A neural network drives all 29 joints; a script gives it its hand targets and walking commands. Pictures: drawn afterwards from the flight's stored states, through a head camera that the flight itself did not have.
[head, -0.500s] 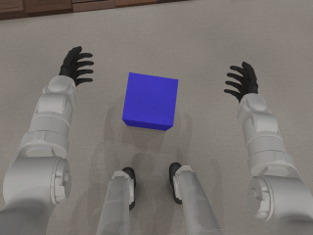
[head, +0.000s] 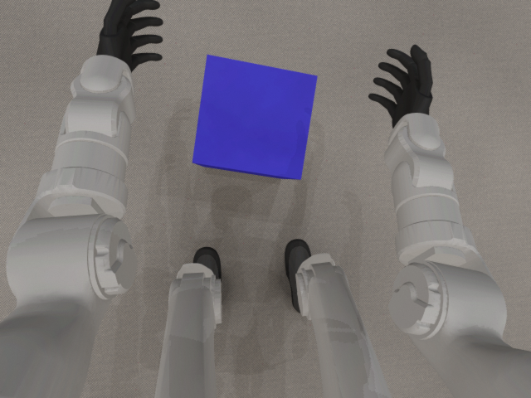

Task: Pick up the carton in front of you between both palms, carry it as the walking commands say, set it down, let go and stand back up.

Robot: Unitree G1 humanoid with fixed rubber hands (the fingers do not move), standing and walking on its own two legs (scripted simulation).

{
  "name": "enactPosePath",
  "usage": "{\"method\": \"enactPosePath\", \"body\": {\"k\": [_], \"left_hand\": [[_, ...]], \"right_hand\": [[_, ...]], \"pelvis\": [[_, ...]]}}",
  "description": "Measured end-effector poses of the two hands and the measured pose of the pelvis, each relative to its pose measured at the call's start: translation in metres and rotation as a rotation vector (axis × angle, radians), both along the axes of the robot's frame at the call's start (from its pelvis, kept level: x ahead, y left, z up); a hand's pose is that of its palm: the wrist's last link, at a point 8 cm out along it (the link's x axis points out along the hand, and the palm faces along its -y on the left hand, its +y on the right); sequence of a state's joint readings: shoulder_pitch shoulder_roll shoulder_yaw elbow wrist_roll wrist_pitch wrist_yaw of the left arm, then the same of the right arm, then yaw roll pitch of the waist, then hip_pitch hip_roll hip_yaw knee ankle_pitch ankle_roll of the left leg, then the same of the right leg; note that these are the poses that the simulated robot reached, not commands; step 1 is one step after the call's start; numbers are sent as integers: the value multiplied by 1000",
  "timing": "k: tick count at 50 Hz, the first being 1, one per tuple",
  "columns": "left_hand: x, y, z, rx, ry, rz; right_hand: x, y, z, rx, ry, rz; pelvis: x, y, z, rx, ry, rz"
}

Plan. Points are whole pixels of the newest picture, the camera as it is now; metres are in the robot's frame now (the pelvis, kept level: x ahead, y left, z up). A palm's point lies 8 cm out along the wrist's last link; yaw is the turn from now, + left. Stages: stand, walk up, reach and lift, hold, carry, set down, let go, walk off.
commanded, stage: reach and lift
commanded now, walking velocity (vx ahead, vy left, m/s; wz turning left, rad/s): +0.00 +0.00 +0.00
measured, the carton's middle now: (251, 128) +0.50 +0.00 -0.47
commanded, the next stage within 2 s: none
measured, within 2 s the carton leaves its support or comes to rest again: leaves its support in 1.44 s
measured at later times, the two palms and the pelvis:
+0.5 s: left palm (160, 108) +0.53 +0.18 -0.38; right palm (345, 134) +0.47 -0.19 -0.38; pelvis -0.05 -0.01 -0.20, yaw -1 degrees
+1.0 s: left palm (171, 112) +0.52 +0.16 -0.41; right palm (338, 132) +0.48 -0.19 -0.40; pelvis -0.05 -0.01 -0.23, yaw -1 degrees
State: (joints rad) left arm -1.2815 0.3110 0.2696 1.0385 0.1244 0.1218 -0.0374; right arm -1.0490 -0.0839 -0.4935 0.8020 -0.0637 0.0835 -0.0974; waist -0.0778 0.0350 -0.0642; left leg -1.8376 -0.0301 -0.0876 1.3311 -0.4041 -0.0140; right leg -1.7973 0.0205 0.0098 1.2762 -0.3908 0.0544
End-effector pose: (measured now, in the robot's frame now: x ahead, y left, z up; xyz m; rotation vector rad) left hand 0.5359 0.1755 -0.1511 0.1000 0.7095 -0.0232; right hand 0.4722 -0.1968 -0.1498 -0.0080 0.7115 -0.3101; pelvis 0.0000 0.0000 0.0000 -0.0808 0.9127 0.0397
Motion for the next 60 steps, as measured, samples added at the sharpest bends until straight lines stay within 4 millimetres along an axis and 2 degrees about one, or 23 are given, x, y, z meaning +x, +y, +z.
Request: {"method": "enactPosePath", "body": {"k": [6, 14, 20, 25, 29, 31, 34, 38, 44, 48, 52, 55, 58, 60], "left_hand": [[-12, -8, -75, 4, 25, 11], [-22, -5, -167, 15, 20, 28], [-17, 2, -207, 20, 9, 45], [-10, 2, -234, 25, 23, 28], [-15, -4, -258, 23, 60, 21], [-16, -7, -266, 15, 60, 16], [-15, -10, -272, -4, 40, 25], [-11, -11, -268, -3, 8, 24], [-12, -11, -262, 7, 12, 17], [-13, -13, -259, 5, 19, 17], [-14, -19, -259, -15, 19, 18], [-12, -30, -258, -17, 15, -16], [-10, -39, -255, -18, 19, -16], [-10, -39, -255, -7, 25, -14]], "right_hand": [[-8, -8, -65, -10, 14, 8], [-10, -7, -159, -13, 16, 40], [-3, 0, -204, 6, 29, 43], [-1, 4, -235, 13, 61, 50], [-5, 5, -257, 27, 85, 47], [-6, 6, -263, 22, 88, 64], [2, 0, -258, -3, 49, 63], [12, 0, -250, -6, 13, 72], [7, 11, -259, 36, 41, 77], [6, 10, -257, 28, 39, 73], [7, 14, -252, 25, 25, 82], [5, 20, -254, 39, 45, 92], [11, 32, -254, 56, 42, 104], [12, 33, -254, 57, 43, 76]], "pelvis": [[-11, -2, -56, 1, 22, -18], [-38, -5, -136, 14, -50, -31], [-51, -7, -179, 14, -137, -29], [-51, -7, -200, 10, -167, -25], [-48, -6, -211, 10, -206, -28], [-45, -6, -216, 13, -217, -29], [-42, -6, -221, 14, -228, -34], [-41, -6, -228, 14, -244, -40], [-43, -5, -230, 22, -254, -31], [-45, -5, -229, 18, -255, -28], [-47, -5, -227, 13, -249, -31], [-48, -5, -224, 11, -248, -30], [-49, -5, -223, 13, -248, -30], [-49, -5, -222, 13, -247, -30]]}}
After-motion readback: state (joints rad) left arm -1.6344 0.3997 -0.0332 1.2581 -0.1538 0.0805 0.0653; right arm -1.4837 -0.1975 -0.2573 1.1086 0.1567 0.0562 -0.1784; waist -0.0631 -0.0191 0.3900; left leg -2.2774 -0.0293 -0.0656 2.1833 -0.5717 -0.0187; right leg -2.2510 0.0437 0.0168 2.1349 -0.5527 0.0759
